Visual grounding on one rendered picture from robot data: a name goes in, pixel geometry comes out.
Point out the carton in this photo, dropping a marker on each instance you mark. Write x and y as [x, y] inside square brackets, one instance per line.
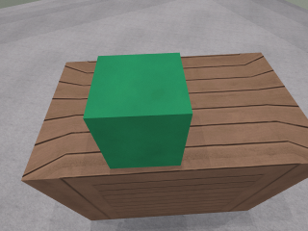
[139, 110]

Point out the pedestal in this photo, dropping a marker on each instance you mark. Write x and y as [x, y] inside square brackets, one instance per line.
[247, 142]

